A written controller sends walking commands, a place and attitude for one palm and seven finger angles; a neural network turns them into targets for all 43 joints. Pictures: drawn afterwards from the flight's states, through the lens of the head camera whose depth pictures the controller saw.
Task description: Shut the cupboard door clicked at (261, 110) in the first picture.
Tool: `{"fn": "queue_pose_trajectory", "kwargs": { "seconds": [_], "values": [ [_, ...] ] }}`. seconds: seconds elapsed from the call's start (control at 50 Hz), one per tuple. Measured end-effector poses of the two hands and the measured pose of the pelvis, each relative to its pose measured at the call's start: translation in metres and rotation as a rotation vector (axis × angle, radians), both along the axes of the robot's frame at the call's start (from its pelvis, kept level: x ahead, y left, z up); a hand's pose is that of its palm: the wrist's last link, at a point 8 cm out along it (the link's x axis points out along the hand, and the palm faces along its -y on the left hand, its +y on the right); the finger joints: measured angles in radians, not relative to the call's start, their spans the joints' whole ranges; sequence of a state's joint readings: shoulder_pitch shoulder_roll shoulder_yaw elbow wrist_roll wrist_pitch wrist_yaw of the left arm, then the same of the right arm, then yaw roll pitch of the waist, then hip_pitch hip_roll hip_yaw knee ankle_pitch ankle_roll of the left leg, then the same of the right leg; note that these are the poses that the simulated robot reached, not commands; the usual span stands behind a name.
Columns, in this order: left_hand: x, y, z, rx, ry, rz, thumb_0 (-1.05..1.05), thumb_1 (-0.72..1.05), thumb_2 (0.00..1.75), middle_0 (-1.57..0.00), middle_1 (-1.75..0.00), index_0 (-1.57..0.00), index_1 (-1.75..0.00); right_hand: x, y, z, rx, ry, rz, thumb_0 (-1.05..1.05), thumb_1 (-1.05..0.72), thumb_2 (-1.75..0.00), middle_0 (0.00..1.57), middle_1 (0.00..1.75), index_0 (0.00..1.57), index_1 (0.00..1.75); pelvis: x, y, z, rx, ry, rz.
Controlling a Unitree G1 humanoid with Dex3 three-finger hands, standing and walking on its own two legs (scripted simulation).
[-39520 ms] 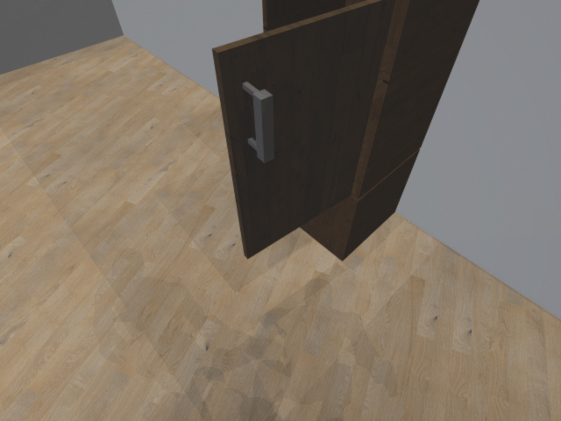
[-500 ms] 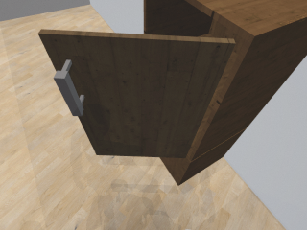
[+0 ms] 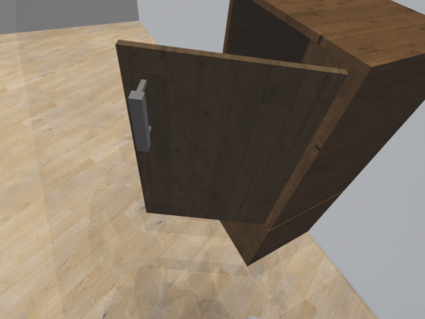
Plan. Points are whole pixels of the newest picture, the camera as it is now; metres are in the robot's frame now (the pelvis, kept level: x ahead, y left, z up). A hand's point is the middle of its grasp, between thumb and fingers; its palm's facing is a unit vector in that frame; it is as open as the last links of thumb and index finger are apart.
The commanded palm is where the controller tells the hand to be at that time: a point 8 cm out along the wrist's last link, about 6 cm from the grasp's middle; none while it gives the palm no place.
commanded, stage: come to a stop and stand still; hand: left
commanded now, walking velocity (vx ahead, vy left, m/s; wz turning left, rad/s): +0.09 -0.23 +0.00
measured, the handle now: (143, 116) +0.46 +0.19 +0.12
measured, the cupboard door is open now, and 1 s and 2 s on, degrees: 58 58 58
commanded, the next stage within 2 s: look again from close up in 0.98 s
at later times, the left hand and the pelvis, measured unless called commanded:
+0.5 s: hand out of the picture +0.08 +0.14 -0.17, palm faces -0.03 -0.98 -0.18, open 7.3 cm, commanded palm none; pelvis -0.01 -0.03 +0.00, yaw -2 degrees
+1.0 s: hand out of the picture -0.03 +0.09 -0.17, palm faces +0.03 -0.99 -0.16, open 7.3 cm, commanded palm none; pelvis +0.00 -0.07 +0.01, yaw -1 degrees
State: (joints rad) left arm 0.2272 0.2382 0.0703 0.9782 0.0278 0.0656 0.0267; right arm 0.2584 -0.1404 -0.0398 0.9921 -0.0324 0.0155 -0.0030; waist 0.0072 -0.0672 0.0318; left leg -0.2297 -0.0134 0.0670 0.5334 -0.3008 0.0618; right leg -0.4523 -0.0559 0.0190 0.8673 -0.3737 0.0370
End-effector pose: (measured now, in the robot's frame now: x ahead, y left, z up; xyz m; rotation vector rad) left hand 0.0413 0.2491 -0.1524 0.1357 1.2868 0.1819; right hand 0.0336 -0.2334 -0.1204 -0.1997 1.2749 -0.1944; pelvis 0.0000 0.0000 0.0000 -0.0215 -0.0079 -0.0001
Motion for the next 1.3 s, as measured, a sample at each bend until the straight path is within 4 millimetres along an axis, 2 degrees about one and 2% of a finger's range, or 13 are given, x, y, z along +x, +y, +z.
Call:
{"fn": "queue_pose_trajectory", "kwargs": {
  "seconds": [0.12,0.24,0.38,0.5,0.56,0.68,0.92,1.02,1.08,1.14,1.3],
  "values": [
    [-0.012,0.002,0.006,-0.038,0.041,-0.009,0.0,0.91,0.9,-0.19,-0.3,-0.2,-0.3,-0.029,0.023,0.009,0.005,0.067,-0.035,0.01,-0.92,-0.89,0.2,0.3,0.2,0.3,0.005,0.011,0.012,-0.006,0.024,-0.006],
    [-0.011,-0.008,0.003,-0.06,0.097,-0.044,0.0,0.91,0.9,-0.19,-0.3,-0.2,-0.3,-0.066,0.032,0.009,0.006,0.142,-0.1,0.0,-0.91,-0.89,0.2,0.3,0.21,0.3,0.002,0.011,0.014,-0.01,0.028,-0.023],
    [0.012,-0.03,0.007,-0.057,0.052,-0.081,0.0,0.92,0.9,-0.19,-0.3,-0.2,-0.3,-0.11,0.027,0.004,0.04,0.24,-0.161,0.0,-0.91,-0.89,0.2,0.3,0.2,0.3,-0.006,-0.003,0.013,-0.009,0.021,-0.03],
    [0.03,-0.055,0.011,-0.017,-0.042,-0.098,0.0,0.91,0.9,-0.19,-0.3,-0.2,-0.3,-0.126,0.007,-0.016,0.097,0.269,-0.186,0.0,-0.9,-0.89,0.2,0.3,0.2,0.3,-0.009,-0.028,0.003,0.033,0.013,-0.033],
    [0.026,-0.067,0.016,0.002,-0.049,-0.093,0.0,0.92,0.9,-0.19,-0.3,-0.2,-0.3,-0.121,-0.004,-0.023,0.118,0.257,-0.179,0.0,-0.9,-0.89,0.2,0.3,0.2,0.3,-0.01,-0.038,0.003,0.022,0.002,-0.03],
    [0.009,-0.076,0.02,0.023,-0.032,-0.069,-0.01,0.94,0.9,-0.2,-0.3,-0.2,-0.3,-0.098,-0.019,-0.027,0.136,0.204,-0.138,0.0,-0.91,-0.89,0.2,0.3,0.2,0.3,-0.01,-0.054,0.005,0.027,-0.003,-0.026],
    [-0.059,-0.101,0.012,-0.025,0.132,-0.005,0.0,0.92,0.9,-0.2,-0.3,-0.2,-0.3,-0.058,-0.046,-0.022,0.098,0.158,-0.075,0.0,-0.91,-0.89,0.2,0.3,0.2,0.3,-0.007,-0.067,0.007,0.023,-0.003,-0.022],
    [-0.077,-0.112,0.01,-0.059,0.183,0.009,0.0,0.91,0.9,-0.2,-0.3,-0.2,-0.3,-0.048,-0.05,-0.019,0.078,0.151,-0.064,0.0,-0.91,-0.89,0.2,0.3,0.2,0.3,-0.004,-0.067,0.007,0.022,-0.002,-0.024],
    [-0.081,-0.116,0.009,-0.073,0.197,0.013,0.0,0.91,0.9,-0.2,-0.3,-0.2,-0.3,-0.045,-0.05,-0.018,0.07,0.151,-0.06,0.0,-0.92,-0.89,0.2,0.3,0.2,0.3,-0.003,-0.066,0.007,0.022,-0.001,-0.024],
    [-0.078,-0.111,0.008,-0.063,0.183,-0.011,0.0,0.91,0.9,-0.2,-0.3,-0.2,-0.3,-0.039,-0.052,-0.019,0.066,0.133,-0.043,0.01,-0.92,-0.89,0.2,0.3,0.2,0.3,-0.004,-0.064,0.005,0.021,0.01,-0.015],
    [-0.052,-0.074,0.007,-0.003,0.103,-0.017,0.0,0.9,0.9,-0.2,-0.3,-0.2,-0.3,-0.009,-0.043,-0.023,0.052,0.053,-0.03,0.01,-0.92,-0.89,0.2,0.3,0.2,0.3,0.002,-0.046,-0.002,0.009,0.021,-0.006]
  ]
}}
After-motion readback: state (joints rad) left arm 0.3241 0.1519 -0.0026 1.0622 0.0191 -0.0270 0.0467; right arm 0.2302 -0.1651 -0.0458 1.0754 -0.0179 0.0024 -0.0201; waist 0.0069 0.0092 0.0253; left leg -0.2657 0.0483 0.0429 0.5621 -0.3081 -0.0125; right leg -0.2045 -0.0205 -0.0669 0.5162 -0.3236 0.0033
